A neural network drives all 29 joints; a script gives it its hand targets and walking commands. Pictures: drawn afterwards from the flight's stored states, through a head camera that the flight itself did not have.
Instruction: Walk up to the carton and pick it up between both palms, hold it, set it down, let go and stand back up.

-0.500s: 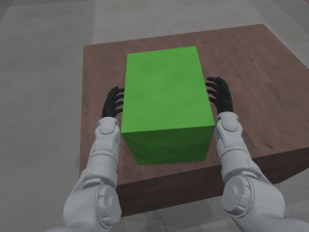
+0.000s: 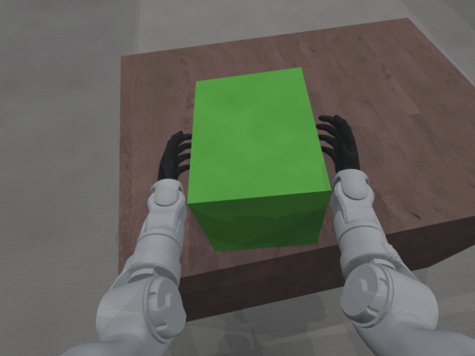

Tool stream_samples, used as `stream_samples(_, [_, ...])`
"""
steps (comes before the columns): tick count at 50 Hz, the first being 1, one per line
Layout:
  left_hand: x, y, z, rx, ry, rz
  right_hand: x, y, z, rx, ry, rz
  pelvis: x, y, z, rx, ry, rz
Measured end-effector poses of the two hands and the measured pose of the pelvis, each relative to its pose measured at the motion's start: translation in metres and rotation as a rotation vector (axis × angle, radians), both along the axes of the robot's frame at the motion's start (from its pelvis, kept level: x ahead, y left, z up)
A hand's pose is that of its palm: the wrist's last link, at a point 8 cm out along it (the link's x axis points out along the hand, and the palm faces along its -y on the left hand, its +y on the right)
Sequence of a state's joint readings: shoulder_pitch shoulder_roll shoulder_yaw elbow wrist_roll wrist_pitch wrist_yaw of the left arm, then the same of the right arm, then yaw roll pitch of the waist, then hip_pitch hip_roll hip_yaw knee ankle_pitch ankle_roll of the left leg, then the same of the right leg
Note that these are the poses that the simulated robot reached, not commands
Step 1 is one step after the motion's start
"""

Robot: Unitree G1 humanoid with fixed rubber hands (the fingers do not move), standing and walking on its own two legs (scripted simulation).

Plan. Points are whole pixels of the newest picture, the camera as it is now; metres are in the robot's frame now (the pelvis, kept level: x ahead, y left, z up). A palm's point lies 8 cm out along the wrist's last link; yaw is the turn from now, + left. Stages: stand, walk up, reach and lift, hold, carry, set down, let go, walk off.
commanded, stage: set down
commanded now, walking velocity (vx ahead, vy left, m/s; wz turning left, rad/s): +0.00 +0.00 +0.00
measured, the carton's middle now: (256, 162) +0.47 -0.03 -0.02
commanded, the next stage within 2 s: none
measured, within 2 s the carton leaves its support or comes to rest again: rests again in 1.48 s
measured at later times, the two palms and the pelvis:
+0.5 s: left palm (170, 176) +0.41 +0.13 +0.03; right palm (342, 165) +0.41 -0.17 +0.05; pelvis +0.00 +0.00 +0.00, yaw +0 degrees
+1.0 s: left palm (173, 176) +0.42 +0.13 +0.03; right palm (344, 170) +0.41 -0.18 +0.04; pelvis +0.00 +0.00 +0.00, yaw -1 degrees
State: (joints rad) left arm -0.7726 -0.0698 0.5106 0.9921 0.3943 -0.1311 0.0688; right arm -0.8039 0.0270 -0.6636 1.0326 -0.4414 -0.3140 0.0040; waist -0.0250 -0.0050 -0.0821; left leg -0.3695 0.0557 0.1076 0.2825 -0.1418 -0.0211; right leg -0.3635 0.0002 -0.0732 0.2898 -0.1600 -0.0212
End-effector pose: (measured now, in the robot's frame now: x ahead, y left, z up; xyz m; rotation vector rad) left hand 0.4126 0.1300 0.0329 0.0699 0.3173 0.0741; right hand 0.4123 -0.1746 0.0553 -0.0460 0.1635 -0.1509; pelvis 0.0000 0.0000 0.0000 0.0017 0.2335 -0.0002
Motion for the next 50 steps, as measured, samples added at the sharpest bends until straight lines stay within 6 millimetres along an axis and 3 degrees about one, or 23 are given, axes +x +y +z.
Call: stream_samples(50, [0.004, -0.003, -0.006, 0.006, -0.056, -0.002, -0.004, -0.004, -0.017, -0.034, 0.018, -0.008, -0.001, 0.003, -0.001, 0.001, 0.024, -0.014])
